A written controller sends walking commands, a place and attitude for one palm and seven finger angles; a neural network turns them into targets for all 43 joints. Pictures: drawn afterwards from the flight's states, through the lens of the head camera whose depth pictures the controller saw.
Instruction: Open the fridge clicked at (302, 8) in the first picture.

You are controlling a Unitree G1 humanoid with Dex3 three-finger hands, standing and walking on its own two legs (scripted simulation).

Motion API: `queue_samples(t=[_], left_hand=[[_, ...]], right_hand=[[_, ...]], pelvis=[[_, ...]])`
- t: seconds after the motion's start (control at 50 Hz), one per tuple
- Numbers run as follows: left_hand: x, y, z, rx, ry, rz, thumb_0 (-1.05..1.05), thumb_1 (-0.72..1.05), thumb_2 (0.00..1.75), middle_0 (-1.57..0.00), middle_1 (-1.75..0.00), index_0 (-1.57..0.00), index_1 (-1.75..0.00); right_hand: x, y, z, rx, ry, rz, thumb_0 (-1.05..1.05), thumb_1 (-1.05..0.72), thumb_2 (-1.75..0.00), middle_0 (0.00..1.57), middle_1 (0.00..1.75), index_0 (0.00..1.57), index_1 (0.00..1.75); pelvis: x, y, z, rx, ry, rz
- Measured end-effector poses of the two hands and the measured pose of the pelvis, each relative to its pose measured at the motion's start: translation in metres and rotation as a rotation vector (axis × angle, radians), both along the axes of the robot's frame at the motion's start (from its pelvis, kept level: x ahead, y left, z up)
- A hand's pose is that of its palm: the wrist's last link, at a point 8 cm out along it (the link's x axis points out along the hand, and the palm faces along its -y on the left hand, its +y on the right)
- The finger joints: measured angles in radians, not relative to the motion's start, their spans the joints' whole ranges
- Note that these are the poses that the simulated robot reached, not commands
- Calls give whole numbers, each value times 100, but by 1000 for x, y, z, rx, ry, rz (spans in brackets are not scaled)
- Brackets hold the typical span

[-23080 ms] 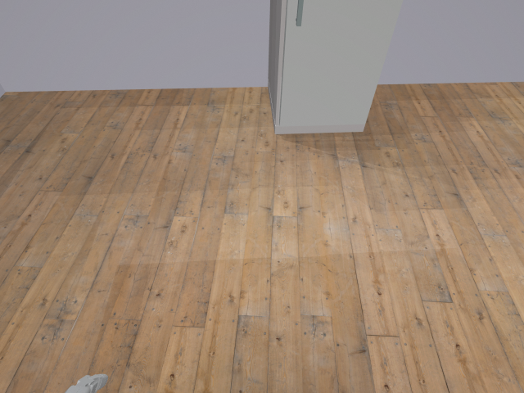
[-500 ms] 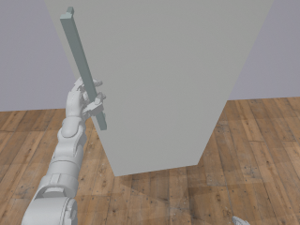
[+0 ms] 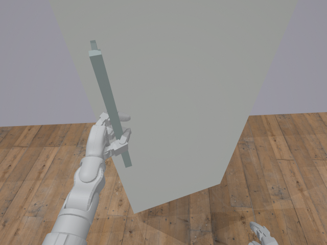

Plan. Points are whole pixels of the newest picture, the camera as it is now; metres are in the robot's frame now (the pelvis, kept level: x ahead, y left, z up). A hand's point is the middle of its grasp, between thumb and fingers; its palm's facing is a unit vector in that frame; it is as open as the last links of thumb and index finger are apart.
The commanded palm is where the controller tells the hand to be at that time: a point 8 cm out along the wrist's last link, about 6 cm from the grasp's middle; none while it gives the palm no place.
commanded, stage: walk backward, drawing the door open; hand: left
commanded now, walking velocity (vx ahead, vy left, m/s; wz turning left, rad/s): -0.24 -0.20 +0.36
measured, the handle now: (114, 118) +0.39 +0.14 +0.12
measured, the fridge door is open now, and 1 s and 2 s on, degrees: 16 48 79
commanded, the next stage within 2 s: stop walking and hold the door back in 1.80 s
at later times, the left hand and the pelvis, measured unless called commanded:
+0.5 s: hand (149, 181) +0.24 +0.04 +0.09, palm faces +0.05 -0.98 -0.17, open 6.0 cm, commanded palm +0.20 +0.09 +0.09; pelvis -0.05 -0.07 +0.00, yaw +4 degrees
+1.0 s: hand (214, 231) +0.15 -0.08 +0.09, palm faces +0.27 -0.96 -0.13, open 6.3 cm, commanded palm +0.10 -0.04 +0.09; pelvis -0.09 -0.25 -0.03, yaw +29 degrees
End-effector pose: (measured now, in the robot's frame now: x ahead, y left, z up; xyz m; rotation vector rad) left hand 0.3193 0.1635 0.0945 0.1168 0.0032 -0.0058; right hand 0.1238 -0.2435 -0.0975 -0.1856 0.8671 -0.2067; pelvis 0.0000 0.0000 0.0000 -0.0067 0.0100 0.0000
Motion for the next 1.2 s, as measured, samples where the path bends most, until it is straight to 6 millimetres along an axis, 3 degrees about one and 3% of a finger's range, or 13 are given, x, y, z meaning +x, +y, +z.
queue_samples(t=[0.16, 0.32, 0.42, 0.54, 0.68, 0.82, 0.88, 0.98, 1.04, 1.16, 1.2], left_hand=[[-31, -15, 3, 20, 30, -29, 0, 66, 72, -37, -133, -38, -140], [-65, -37, 5, 39, 45, -9, 0, 66, 71, -36, -131, -38, -140], [-88, -55, 6, 50, 53, 30, -1, 66, 71, -36, -131, -38, -140], [-115, -79, 6, 53, 49, 75, -1, 66, 71, -36, -131, -39, -140], [-143, -108, 1, 28, -17, 93, 0, 65, 74, -38, -135, -37, -139], [-174, -145, 2, 42, -3, 173, 0, 65, 74, -37, -133, -34, -139], [-187, -164, 0, 43, -40, 234, 0, 64, 75, -38, -134, -32, -139], [-206, -193, -1, 27, -49, 272, 1, 64, 76, -38, -136, -33, -138], [-214, -209, -5, 22, -117, 272, 1, 65, 77, -40, -137, -32, -137], [-233, -247, -2, 24, -72, 399, 1, 65, 77, -42, -138, -31, -137], [-239, -262, -2, 31, -70, 460, 1, 64, 78, -42, -136, -31, -138]], right_hand=[[18, 18, 13, 33, -73, 48, 2, -91, -90, 20, 29, 20, 30], [15, 16, 13, 78, -98, 101, 1, -91, -90, 20, 30, 20, 30], [4, -7, 4, 93, -84, 115, 1, -91, -90, 21, 30, 20, 30], [-8, -50, -5, 77, -84, 105, 2, -91, -90, 20, 30, 20, 30], [-11, -92, -11, 0, -110, 176, 2, -91, -90, 20, 30, 20, 30], [-13, -118, -17, 30, -33, 339, 2, -91, -90, 20, 29, 20, 30], [2, -130, -25, 56, -48, 394, 2, -91, -90, 20, 30, 20, 30], [25, -147, -20, 35, -90, 466, 2, -91, -90, 20, 30, 20, 30], [41, -154, -21, 14, -151, 539, 2, -91, -90, 20, 30, 20, 30], [61, -171, -14, 58, -82, 719, 2, -91, -90, 20, 29, 20, 30], [74, -178, -18, 86, -77, 763, 2, -91, -90, 20, 30, 20, 30]], pelvis=[[-17, 0, 5, 13, -18, 0], [-37, -23, 6, 26, -15, 24], [-48, -50, 5, 26, -21, 49], [-55, -85, -1, 27, -53, 105], [-65, -119, -13, 15, -63, 187], [-85, -182, -9, -10, -65, 316], [-87, -214, -20, 18, -46, 360], [-91, -245, -22, 17, -65, 501], [-92, -268, -36, -2, -47, 539], [-80, -336, -18, -16, -54, 626], [-69, -357, -22, 7, -19, 668]])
